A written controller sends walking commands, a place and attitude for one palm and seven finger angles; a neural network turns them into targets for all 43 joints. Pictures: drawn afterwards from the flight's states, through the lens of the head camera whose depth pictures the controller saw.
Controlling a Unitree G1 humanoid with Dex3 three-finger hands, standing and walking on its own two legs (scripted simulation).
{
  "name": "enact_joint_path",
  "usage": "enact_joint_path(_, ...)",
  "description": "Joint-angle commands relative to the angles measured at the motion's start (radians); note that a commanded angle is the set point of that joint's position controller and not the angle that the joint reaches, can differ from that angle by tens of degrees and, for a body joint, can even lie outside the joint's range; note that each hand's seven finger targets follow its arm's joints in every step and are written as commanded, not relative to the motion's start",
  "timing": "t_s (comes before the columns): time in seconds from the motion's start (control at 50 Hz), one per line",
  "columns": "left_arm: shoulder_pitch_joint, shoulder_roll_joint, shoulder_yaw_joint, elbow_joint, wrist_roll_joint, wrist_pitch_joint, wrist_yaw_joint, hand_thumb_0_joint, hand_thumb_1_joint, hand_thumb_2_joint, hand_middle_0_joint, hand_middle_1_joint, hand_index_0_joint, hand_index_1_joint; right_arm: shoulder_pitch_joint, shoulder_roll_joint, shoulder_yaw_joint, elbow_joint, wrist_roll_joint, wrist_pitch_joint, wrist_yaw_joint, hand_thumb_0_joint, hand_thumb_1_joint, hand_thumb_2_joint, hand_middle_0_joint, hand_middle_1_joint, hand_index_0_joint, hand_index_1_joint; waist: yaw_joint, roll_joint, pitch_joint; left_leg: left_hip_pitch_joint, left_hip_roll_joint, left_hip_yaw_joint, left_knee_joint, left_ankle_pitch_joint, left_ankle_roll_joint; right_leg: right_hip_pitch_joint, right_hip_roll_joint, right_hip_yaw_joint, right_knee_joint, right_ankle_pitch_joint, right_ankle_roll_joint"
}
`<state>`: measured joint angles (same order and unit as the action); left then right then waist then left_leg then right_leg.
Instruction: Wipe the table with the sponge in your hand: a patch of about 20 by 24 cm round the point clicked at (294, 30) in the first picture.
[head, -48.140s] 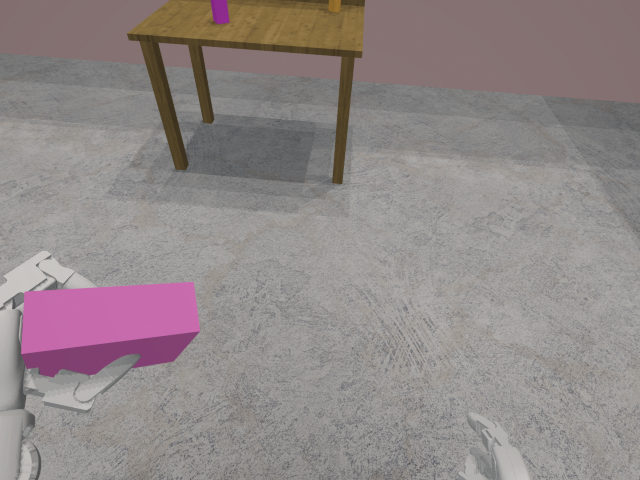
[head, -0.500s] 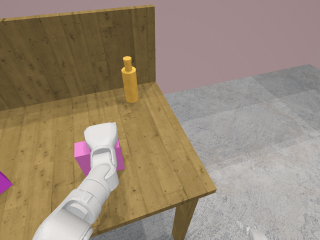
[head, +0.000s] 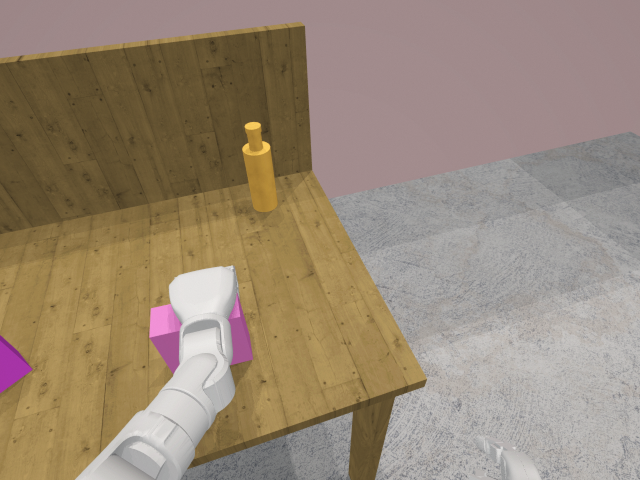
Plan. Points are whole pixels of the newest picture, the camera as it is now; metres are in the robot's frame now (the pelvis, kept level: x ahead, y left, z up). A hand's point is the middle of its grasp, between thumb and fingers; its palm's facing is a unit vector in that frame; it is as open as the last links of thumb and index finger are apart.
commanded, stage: wipe back along the middle lane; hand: left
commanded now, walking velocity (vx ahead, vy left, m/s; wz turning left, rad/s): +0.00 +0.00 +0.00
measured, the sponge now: (208, 343) +0.33 +0.21 -0.05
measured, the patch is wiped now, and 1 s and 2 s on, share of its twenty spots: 0.65 0.90 0.90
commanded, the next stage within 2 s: slide across to the third lane in 0.18 s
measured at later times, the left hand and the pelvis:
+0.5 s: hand (222, 332) +0.31 +0.17 +0.02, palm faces -0.07 -0.06 -1.00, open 9.1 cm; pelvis +0.00 -0.01 +0.00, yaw +0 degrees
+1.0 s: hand (256, 317) +0.34 +0.13 +0.02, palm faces -0.07 -0.04 -1.00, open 9.1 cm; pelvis -0.01 -0.01 +0.00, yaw +0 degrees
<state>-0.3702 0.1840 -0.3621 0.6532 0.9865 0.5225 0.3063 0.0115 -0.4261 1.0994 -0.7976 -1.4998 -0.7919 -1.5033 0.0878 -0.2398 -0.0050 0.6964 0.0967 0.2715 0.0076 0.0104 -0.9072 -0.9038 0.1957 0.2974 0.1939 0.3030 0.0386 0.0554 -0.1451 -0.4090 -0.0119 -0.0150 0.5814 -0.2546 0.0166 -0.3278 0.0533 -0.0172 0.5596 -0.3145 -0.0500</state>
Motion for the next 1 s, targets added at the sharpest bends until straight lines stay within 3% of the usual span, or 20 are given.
enact_joint_path(0.0,-0.083,-0.018,-0.018,-0.12,-0.032,-0.003,-0.041,0.0,0.1,1.3,-1.2,-1.6,-1.2,-1.6,-0.214,-0.115,-0.033,-0.178,0.002,-0.051,-0.002,0.0,-0.9,-0.9,0.2,0.3,0.2,0.3,-0.001,-0.17,-0.111,0.11,-0.014,-0.013,-0.047,0.152,0.029,0.045,-0.026,0.059,-0.099,0.31,-0.025)
enact_joint_path(0.04,-0.044,0.015,0.011,-0.144,-0.029,0.001,-0.046,0.0,0.1,1.3,-1.2,-1.6,-1.2,-1.6,-0.222,-0.122,-0.035,-0.181,0.002,-0.051,0.002,0.0,-0.9,-0.9,0.2,0.3,0.2,0.3,0.012,-0.158,-0.112,0.115,-0.015,-0.019,-0.052,0.159,0.027,0.053,-0.023,0.071,-0.099,0.316,-0.031)
enact_joint_path(0.1,0.006,-0.023,-0.032,-0.198,-0.038,0.003,-0.053,0.0,0.1,1.3,-1.2,-1.6,-1.2,-1.6,-0.235,-0.111,-0.032,-0.196,0.005,-0.055,0.009,0.0,-0.9,-0.9,0.2,0.3,0.2,0.3,0.011,-0.164,-0.104,0.123,-0.018,-0.009,-0.048,0.168,0.031,0.066,-0.026,0.066,-0.097,0.34,-0.027)
enact_joint_path(0.14,0.062,0.039,0.028,-0.219,-0.038,0.004,-0.053,0.0,0.1,1.3,-1.2,-1.6,-1.2,-1.6,-0.247,-0.121,-0.034,-0.195,0.005,-0.056,0.011,0.0,-0.9,-0.9,0.2,0.3,0.2,0.3,0.029,-0.16,-0.112,0.122,-0.02,-0.017,-0.049,0.179,0.026,0.081,-0.023,0.084,-0.094,0.36,-0.032)
enact_joint_path(0.16,0.072,-0.015,-0.024,-0.246,-0.043,0.005,-0.056,0.0,0.1,1.3,-1.2,-1.6,-1.2,-1.6,-0.251,-0.11,-0.031,-0.204,0.006,-0.057,0.013,0.0,-0.9,-0.9,0.2,0.3,0.2,0.3,0.021,-0.165,-0.119,0.132,-0.019,-0.008,-0.047,0.189,0.029,0.092,-0.028,0.072,-0.088,0.378,-0.026)
enact_joint_path(0.24,0.048,0.043,0.02,-0.254,-0.025,0.014,-0.055,0.0,0.1,1.3,-1.2,-1.6,-1.2,-1.6,-0.263,-0.119,-0.03,-0.193,0.007,-0.059,0.013,0.0,-0.9,-0.9,0.2,0.3,0.2,0.3,0.02,-0.157,-0.068,0.124,-0.021,-0.013,-0.051,0.171,0.025,0.063,-0.023,0.092,-0.099,0.367,-0.03)
enact_joint_path(0.26,0.039,0.01,-0.011,-0.268,-0.027,0.015,-0.056,0.0,0.1,1.3,-1.2,-1.6,-1.2,-1.6,-0.261,-0.111,-0.026,-0.198,0.007,-0.06,0.011,0.0,-0.9,-0.9,0.2,0.3,0.2,0.3,0.014,-0.147,-0.08,0.13,-0.022,-0.008,-0.052,0.172,0.027,0.067,-0.025,0.08,-0.093,0.361,-0.027)
enact_joint_path(0.34,-0.064,0.02,-0.018,-0.322,-0.011,0.015,-0.06,0.0,0.1,1.3,-1.2,-1.6,-1.2,-1.6,-0.278,-0.111,-0.035,-0.192,0.004,-0.061,0.008,0.0,-0.9,-0.9,0.2,0.3,0.2,0.3,0.007,-0.132,-0.108,0.164,-0.02,-0.014,-0.051,0.179,0.028,0.056,-0.024,0.089,-0.102,0.343,-0.03)
enact_joint_path(0.36,-0.062,-0.019,-0.055,-0.343,-0.018,0.013,-0.063,0.0,0.1,1.3,-1.2,-1.6,-1.2,-1.6,-0.277,-0.104,-0.034,-0.202,0.004,-0.064,0.01,0.0,-0.9,-0.9,0.2,0.3,0.2,0.3,0.002,-0.119,-0.129,0.178,-0.019,-0.007,-0.045,0.195,0.031,0.07,-0.028,0.074,-0.091,0.368,-0.028)
enact_joint_path(0.44,-0.11,0.018,-0.024,-0.347,-0.019,0.005,-0.066,0.0,0.1,1.3,-1.2,-1.6,-1.2,-1.6,-0.288,-0.108,-0.033,-0.19,0.002,-0.062,0.006,0.0,-0.9,-0.9,0.2,0.3,0.2,0.3,0.003,-0.128,-0.138,0.177,-0.018,-0.015,-0.05,0.191,0.028,0.073,-0.027,0.088,-0.098,0.371,-0.029)
enact_joint_path(0.46,-0.13,-0.027,-0.069,-0.357,-0.02,0.001,-0.067,0.0,0.1,1.3,-1.2,-1.6,-1.2,-1.6,-0.284,-0.099,-0.032,-0.192,0.003,-0.065,0.007,0.0,-0.9,-0.9,0.2,0.3,0.2,0.3,-0.008,-0.131,-0.142,0.189,-0.016,-0.012,-0.049,0.194,0.031,0.07,-0.028,0.074,-0.091,0.366,-0.026)
enact_joint_path(0.5,-0.17,-0.041,-0.086,-0.35,-0.019,-0.007,-0.065,0.0,0.1,1.3,-1.2,-1.6,-1.2,-1.6,-0.287,-0.095,-0.031,-0.188,0.004,-0.069,0.008,0.0,-0.9,-0.9,0.2,0.3,0.2,0.3,-0.011,-0.124,-0.13,0.193,-0.013,-0.015,-0.053,0.186,0.03,0.051,-0.027,0.062,-0.094,0.336,-0.026)
enact_joint_path(0.54,-0.195,-0.001,-0.042,-0.325,-0.015,-0.015,-0.058,0.0,0.1,1.3,-1.2,-1.6,-1.2,-1.6,-0.282,-0.103,-0.035,-0.173,0.002,-0.072,0.004,0.0,-0.9,-0.9,0.2,0.3,0.2,0.3,-0.004,-0.12,-0.133,0.194,-0.011,-0.021,-0.06,0.174,0.028,0.045,-0.021,0.068,-0.102,0.311,-0.03)
enact_joint_path(0.68,-0.296,-0.083,-0.091,-0.235,-0.024,-0.019,-0.022,0.0,0.1,1.3,-1.2,-1.6,-1.2,-1.6,-0.275,-0.089,-0.033,-0.153,0.005,-0.085,0.006,0.0,-0.9,-0.9,0.2,0.3,0.2,0.3,-0.013,-0.14,-0.139,0.187,-0.003,-0.017,-0.062,0.137,0.024,0.012,-0.021,0.037,-0.099,0.242,-0.023)
enact_joint_path(0.74,-0.338,-0.053,-0.046,-0.172,-0.029,-0.012,-0.004,0.0,0.1,1.3,-1.2,-1.6,-1.2,-1.6,-0.267,-0.094,-0.036,-0.131,0.002,-0.09,0.004,0.0,-0.9,-0.9,0.2,0.3,0.2,0.3,-0.005,-0.148,-0.145,0.17,-0.002,-0.022,-0.071,0.112,0.021,0.009,-0.016,0.04,-0.106,0.209,-0.025)
enact_joint_path(0.8,-0.365,-0.099,-0.079,-0.146,-0.039,-0.004,0.011,0.0,0.1,1.3,-1.2,-1.6,-1.2,-1.6,-0.263,-0.087,-0.038,-0.128,0.003,-0.091,0.008,0.0,-0.9,-0.9,0.2,0.3,0.2,0.3,-0.012,-0.141,-0.174,0.173,-0.004,-0.01,-0.06,0.119,0.022,0.017,-0.022,0.035,-0.1,0.224,-0.02)
enact_joint_path(0.84,-0.365,-0.08,-0.051,-0.106,-0.042,0.009,0.019,0.0,0.1,1.3,-1.2,-1.6,-1.2,-1.6,-0.26,-0.092,-0.038,-0.12,-0.002,-0.087,0.008,0.0,-0.9,-0.9,0.2,0.3,0.2,0.3,-0.002,-0.153,-0.173,0.159,-0.003,-0.014,-0.067,0.12,0.019,0.026,-0.018,0.036,-0.106,0.227,-0.022)
enact_joint_path(0.86,-0.395,-0.097,-0.068,-0.102,-0.043,0.01,0.024,0.0,0.1,1.3,-1.2,-1.6,-1.2,-1.6,-0.256,-0.089,-0.037,-0.122,0.0,-0.087,0.009,0.0,-0.9,-0.9,0.2,0.3,0.2,0.3,-0.016,-0.146,-0.172,0.161,-0.002,-0.008,-0.061,0.115,0.021,0.021,-0.022,0.033,-0.102,0.224,-0.018)
enact_joint_path(0.94,-0.429,-0.134,-0.088,-0.043,-0.042,0.022,0.036,0.0,0.1,1.3,-1.2,-1.6,-1.2,-1.6,-0.25,-0.086,-0.043,-0.108,-0.002,-0.083,0.018,0.0,-0.9,-0.9,0.2,0.3,0.2,0.3,-0.014,-0.128,-0.168,0.154,0.002,-0.017,-0.062,0.109,0.019,-0.007,-0.016,0.026,-0.096,0.206,-0.025)
enact_joint_path(0.98,-0.473,-0.172,-0.122,-0.018,-0.044,0.022,0.045,0.0,0.1,1.3,-1.2,-1.6,-1.2,-1.6,-0.241,-0.082,-0.044,-0.106,0.0,-0.083,0.024,0.0,-0.9,-0.9,0.2,0.3,0.2,0.3,-0.031,-0.124,-0.16,0.155,0.002,-0.013,-0.052,0.1,0.022,-0.026,-0.018,0.017,-0.09,0.196,-0.023)
